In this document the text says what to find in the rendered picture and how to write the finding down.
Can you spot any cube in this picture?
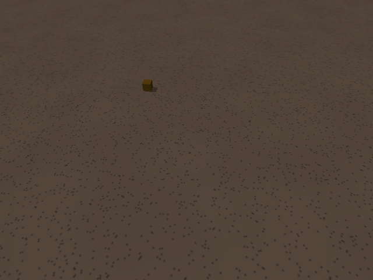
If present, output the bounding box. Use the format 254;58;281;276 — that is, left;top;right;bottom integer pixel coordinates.
142;79;153;92

